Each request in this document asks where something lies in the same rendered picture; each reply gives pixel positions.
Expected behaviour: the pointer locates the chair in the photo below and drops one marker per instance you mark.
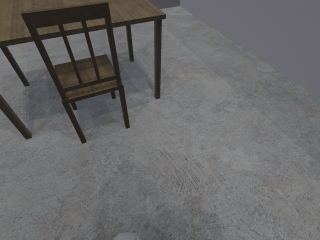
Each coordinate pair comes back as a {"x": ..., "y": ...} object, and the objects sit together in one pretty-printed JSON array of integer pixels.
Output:
[{"x": 85, "y": 78}]

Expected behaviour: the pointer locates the table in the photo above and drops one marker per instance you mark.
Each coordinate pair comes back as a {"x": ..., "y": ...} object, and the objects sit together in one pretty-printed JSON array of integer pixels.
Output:
[{"x": 13, "y": 31}]

